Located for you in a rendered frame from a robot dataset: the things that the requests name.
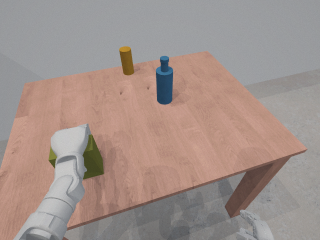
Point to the sponge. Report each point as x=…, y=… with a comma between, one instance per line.
x=93, y=160

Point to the left robot hand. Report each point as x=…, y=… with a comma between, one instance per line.
x=73, y=139

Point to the robot left forearm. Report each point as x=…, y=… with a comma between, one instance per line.
x=49, y=221

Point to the table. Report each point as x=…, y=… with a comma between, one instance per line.
x=213, y=129

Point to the right robot hand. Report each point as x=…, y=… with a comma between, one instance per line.
x=261, y=230

